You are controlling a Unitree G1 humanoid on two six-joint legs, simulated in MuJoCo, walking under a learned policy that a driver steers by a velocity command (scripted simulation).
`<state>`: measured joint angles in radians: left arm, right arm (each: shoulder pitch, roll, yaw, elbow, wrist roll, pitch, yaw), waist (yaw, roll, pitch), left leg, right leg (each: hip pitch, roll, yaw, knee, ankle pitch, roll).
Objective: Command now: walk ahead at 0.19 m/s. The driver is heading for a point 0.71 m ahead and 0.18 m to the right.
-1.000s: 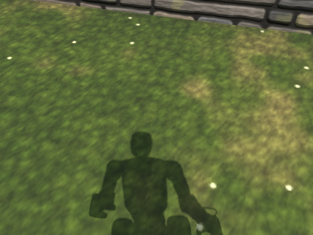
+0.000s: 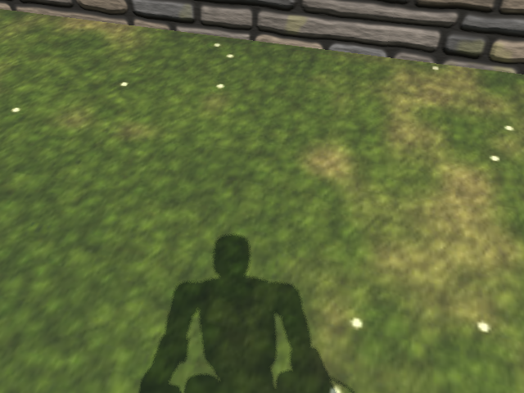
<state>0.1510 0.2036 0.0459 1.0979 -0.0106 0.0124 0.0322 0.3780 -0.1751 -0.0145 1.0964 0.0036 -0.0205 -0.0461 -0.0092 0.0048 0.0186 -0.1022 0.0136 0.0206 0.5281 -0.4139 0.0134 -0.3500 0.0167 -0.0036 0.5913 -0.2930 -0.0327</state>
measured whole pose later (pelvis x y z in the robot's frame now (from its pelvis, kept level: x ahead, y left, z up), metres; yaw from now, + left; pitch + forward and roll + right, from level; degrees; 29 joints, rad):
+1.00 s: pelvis +0.46 +0.05 +0.01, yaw -8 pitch +0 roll +2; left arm 0.15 0.26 0.08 0.93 -0.02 -0.05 0.01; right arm 0.32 -0.22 -0.06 1.02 -0.02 -0.11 -0.01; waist -0.04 -0.04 0.01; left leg -0.04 -0.04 0.21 0.24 -0.21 0.06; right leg -0.72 -0.12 0.08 0.89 0.01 -0.04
